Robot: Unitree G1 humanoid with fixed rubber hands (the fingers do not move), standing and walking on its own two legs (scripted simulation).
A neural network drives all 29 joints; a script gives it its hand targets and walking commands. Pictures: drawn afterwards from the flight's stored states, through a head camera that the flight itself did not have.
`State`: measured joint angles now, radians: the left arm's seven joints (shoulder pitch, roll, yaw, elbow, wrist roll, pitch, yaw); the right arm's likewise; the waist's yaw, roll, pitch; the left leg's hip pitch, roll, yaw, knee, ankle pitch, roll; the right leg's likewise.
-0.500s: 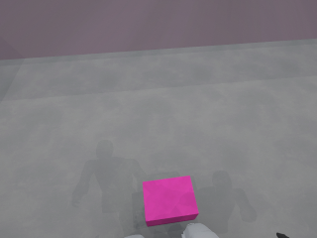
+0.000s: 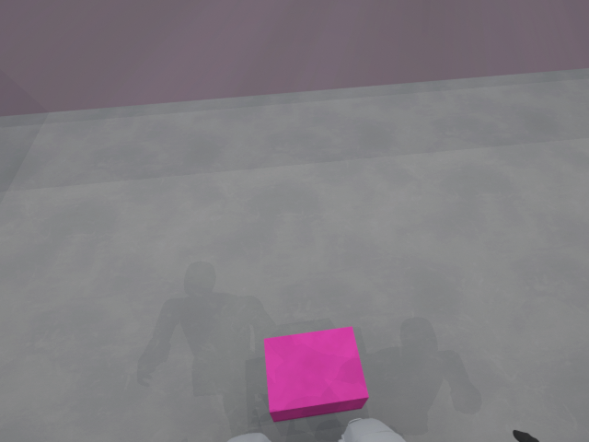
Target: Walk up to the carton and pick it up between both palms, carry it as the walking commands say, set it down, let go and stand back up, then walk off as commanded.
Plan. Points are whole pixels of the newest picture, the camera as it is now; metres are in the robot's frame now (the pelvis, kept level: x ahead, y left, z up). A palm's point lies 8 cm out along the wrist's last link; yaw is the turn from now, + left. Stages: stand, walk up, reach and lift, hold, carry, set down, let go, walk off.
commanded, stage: walk up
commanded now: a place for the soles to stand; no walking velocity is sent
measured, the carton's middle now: (313, 374) +0.37 -0.03 -0.67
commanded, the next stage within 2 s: none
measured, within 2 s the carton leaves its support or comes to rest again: neither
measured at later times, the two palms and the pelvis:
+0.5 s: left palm out of the picture +0.07 +0.33 -0.11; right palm out of the picture +0.06 -0.30 -0.11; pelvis +0.00 +0.01 +0.00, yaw +0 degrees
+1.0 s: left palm out of the picture +0.07 +0.34 -0.11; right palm out of the picture +0.06 -0.29 -0.11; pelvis +0.00 +0.02 +0.00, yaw +1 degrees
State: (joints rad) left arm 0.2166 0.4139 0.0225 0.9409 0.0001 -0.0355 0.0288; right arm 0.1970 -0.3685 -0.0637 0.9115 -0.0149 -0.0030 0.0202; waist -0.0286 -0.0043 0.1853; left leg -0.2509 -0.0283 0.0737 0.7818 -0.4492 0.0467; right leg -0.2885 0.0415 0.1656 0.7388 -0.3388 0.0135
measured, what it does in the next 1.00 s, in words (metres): stands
